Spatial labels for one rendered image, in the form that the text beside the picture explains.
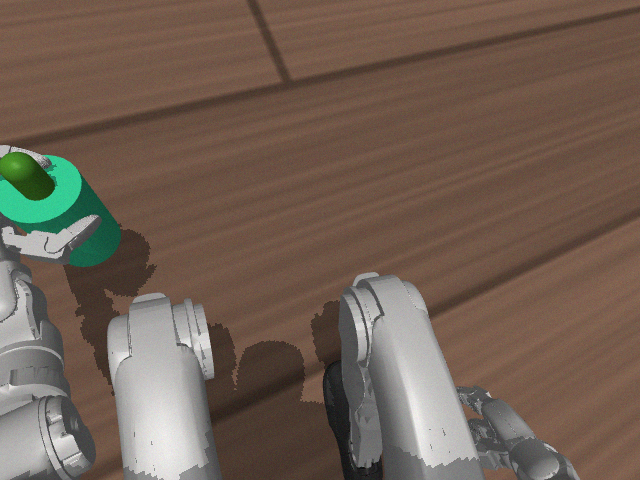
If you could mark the right robot foot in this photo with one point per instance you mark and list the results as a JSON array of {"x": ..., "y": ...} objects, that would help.
[{"x": 337, "y": 408}]

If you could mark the left robot hand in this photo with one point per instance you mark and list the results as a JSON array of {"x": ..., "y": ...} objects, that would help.
[{"x": 39, "y": 245}]

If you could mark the bottle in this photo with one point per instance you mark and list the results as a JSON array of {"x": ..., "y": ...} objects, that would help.
[{"x": 52, "y": 199}]

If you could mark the right robot hand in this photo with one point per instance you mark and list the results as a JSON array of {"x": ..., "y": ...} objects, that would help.
[{"x": 502, "y": 427}]

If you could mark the left robot arm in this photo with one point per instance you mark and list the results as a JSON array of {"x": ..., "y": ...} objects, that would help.
[{"x": 42, "y": 436}]

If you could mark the right robot arm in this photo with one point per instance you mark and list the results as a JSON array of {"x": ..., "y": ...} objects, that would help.
[{"x": 535, "y": 459}]

